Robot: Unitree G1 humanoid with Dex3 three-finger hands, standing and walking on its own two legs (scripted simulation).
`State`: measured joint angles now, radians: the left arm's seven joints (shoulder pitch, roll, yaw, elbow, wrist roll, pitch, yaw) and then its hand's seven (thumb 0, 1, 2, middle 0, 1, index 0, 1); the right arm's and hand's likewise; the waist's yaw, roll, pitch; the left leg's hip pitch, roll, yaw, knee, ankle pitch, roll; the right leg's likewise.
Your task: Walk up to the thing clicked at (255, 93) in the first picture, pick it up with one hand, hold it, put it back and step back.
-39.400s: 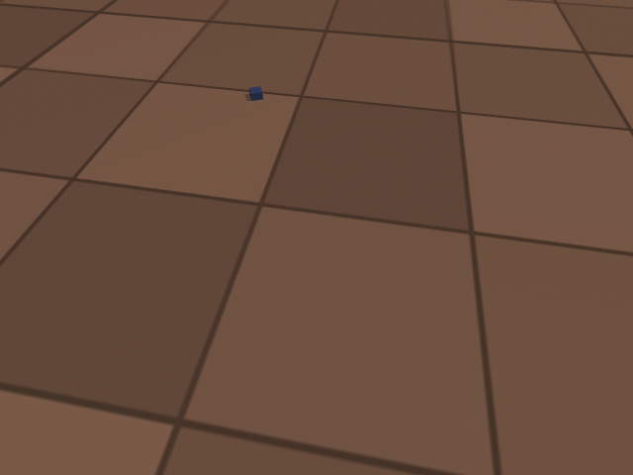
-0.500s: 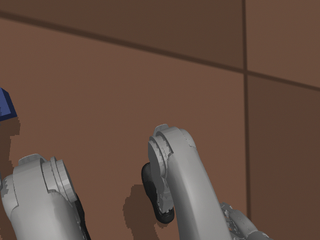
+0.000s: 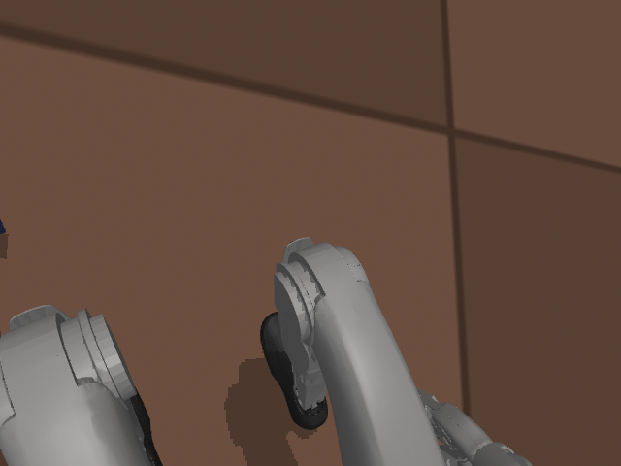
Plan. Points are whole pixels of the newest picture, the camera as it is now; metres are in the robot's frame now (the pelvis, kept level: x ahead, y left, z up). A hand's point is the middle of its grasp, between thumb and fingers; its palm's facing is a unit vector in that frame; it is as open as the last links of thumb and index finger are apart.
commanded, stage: rest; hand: left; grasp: from above
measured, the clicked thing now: out of the picture +0.43 +0.32 -0.27
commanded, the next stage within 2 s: open in 0.22 s
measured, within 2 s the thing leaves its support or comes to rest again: neither
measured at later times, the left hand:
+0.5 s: hand out of the picture +0.42 +0.33 -0.24, palm faces -0.43 -0.17 -0.89, open 9.6 cm
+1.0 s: hand out of the picture +0.42 +0.33 -0.24, palm faces -0.42 -0.17 -0.89, open 12.5 cm
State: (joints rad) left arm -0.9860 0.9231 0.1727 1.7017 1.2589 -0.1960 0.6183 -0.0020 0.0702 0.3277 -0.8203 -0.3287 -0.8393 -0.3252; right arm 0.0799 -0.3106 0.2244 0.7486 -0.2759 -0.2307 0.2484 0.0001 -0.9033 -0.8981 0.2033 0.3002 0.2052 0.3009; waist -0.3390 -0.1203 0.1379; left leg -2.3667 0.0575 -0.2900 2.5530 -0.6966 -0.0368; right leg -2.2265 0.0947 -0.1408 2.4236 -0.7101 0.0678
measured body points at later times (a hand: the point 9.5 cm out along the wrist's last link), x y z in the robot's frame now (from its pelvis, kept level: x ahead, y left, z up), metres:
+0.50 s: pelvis +0.00 +0.00 +0.00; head +0.26 +0.12 +0.34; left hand +0.44 +0.33 -0.19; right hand +0.06 -0.25 -0.07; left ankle +0.06 +0.14 -0.26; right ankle +0.10 -0.12 -0.26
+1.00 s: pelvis +0.00 +0.00 +0.00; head +0.26 +0.13 +0.34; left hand +0.44 +0.34 -0.19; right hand +0.06 -0.25 -0.06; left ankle +0.06 +0.14 -0.26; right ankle +0.10 -0.12 -0.26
